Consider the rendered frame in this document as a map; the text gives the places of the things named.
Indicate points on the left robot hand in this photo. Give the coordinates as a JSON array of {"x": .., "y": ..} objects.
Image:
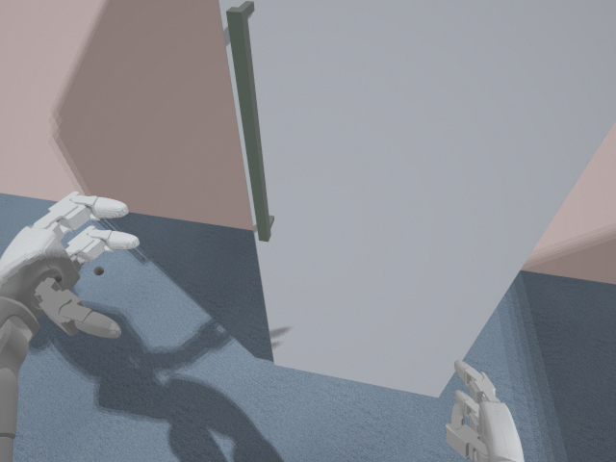
[{"x": 36, "y": 254}]

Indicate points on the right robot hand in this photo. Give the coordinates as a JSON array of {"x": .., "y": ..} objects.
[{"x": 490, "y": 421}]

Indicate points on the fridge door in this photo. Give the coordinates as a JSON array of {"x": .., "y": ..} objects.
[{"x": 415, "y": 152}]

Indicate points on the handle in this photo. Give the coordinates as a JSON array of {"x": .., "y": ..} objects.
[{"x": 242, "y": 59}]

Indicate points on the robot left forearm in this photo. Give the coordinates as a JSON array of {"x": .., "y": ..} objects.
[{"x": 18, "y": 326}]

